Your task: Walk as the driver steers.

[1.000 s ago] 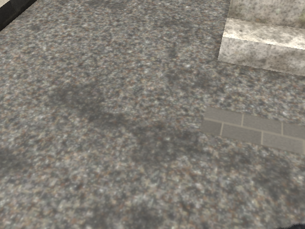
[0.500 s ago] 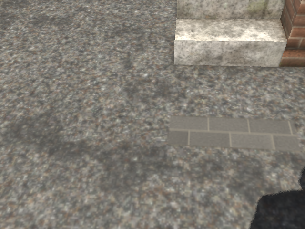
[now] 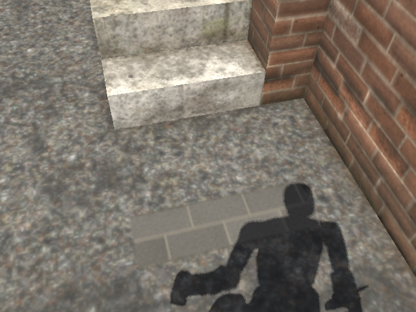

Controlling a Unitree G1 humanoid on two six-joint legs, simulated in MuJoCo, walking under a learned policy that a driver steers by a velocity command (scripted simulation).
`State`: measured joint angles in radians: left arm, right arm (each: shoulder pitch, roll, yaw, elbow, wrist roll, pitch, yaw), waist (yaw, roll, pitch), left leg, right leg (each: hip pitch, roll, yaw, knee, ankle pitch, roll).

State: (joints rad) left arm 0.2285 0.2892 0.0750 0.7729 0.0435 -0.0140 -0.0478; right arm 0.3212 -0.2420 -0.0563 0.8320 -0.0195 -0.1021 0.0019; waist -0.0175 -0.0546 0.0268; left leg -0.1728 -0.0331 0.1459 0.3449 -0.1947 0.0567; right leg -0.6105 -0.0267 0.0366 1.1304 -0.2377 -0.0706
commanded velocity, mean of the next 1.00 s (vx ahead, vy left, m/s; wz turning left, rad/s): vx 0.50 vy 0.00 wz -0.22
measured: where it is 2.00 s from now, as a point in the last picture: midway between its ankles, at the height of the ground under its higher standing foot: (219, 177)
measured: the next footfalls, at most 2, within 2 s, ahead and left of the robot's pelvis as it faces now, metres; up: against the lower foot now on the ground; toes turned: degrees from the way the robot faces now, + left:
right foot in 0.30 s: +0.30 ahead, -0.13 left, +0.00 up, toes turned -12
left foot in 0.84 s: +0.68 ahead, +0.00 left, +0.00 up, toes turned -7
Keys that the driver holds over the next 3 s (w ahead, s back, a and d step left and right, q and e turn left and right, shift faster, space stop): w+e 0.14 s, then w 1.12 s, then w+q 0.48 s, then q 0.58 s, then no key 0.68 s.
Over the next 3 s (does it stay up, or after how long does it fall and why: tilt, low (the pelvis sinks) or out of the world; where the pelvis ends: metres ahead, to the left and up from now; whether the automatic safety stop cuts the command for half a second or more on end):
stays up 1.00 -0.02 0.00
